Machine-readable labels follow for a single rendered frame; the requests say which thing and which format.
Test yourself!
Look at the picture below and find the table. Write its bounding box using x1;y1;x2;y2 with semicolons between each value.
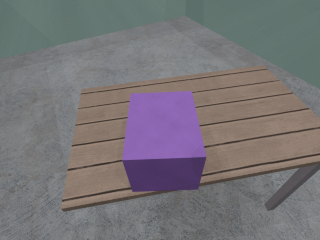
61;65;320;212

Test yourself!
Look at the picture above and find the carton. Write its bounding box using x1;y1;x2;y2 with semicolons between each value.
122;91;207;192

